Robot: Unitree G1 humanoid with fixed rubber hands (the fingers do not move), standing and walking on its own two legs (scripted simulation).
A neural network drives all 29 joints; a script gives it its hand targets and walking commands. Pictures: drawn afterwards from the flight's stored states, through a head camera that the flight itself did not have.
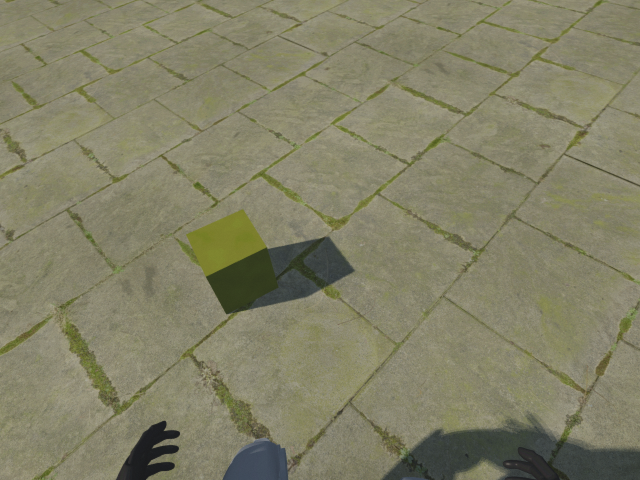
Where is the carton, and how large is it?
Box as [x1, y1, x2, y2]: [186, 209, 277, 313]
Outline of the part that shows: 242,209 186,234 210,285 226,313 277,287 266,246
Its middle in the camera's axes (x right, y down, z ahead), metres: -0.31 +0.09 +1.39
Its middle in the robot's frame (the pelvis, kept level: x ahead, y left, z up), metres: +0.89 +0.31 -0.65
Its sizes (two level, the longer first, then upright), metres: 0.210 0.200 0.250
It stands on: the floor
